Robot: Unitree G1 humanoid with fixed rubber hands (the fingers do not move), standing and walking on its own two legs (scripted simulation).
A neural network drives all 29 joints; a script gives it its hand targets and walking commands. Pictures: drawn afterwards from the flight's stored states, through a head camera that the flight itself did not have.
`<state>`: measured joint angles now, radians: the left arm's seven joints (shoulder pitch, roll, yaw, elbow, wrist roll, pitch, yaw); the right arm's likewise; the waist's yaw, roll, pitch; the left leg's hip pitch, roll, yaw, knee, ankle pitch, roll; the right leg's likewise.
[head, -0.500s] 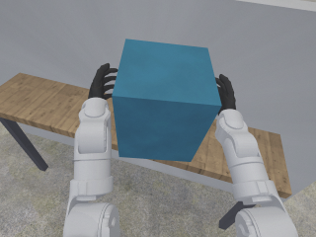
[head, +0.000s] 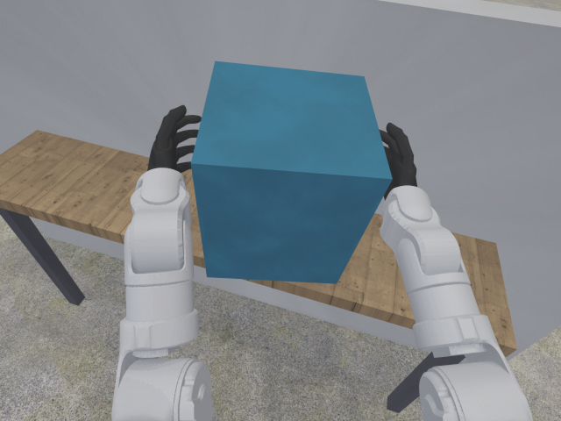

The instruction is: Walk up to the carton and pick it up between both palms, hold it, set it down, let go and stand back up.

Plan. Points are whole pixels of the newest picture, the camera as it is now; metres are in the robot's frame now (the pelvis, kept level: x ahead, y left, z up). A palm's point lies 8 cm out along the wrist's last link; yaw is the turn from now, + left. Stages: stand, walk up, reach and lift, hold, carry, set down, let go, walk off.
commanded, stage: hold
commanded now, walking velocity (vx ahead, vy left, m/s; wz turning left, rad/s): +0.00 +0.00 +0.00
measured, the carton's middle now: (281, 182) +0.41 +0.00 +0.13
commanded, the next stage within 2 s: none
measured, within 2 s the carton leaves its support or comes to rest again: neither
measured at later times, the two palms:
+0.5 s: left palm (159, 165) +0.35 +0.16 +0.21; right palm (397, 176) +0.36 -0.14 +0.19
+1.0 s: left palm (155, 165) +0.35 +0.16 +0.21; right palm (394, 174) +0.36 -0.14 +0.20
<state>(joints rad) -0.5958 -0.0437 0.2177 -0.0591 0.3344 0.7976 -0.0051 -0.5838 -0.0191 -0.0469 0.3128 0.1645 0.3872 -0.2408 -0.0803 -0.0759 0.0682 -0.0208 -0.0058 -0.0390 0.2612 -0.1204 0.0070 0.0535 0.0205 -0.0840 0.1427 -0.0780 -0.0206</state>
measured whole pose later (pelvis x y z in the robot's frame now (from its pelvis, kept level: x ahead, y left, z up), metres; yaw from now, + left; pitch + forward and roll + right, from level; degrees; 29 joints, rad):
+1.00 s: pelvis +0.00 +0.00 +0.00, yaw +0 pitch -8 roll -1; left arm -0.62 -0.04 0.24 -0.11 0.36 0.88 -0.03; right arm -0.62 -0.02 -0.04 0.29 0.20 0.45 -0.27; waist -0.08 -0.08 0.07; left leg -0.01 0.00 -0.04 0.27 -0.12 0.00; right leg 0.06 0.02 -0.10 0.15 -0.08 -0.03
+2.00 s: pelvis +0.00 +0.00 +0.00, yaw +1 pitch -8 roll -1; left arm -0.62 -0.04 0.24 -0.12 0.36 0.88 -0.03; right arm -0.62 -0.01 -0.03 0.28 0.19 0.46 -0.27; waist -0.08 -0.08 0.07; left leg -0.01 0.00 -0.03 0.27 -0.12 0.00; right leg 0.07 0.02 -0.11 0.15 -0.08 -0.03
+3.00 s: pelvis +0.00 +0.00 +0.00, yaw +1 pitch -8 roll -1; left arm -0.62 -0.03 0.24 -0.11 0.36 0.88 -0.03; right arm -0.62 -0.01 -0.04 0.28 0.18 0.46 -0.26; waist -0.08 -0.08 0.07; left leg -0.02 0.00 -0.03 0.27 -0.12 0.01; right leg 0.06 0.02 -0.11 0.15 -0.09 -0.03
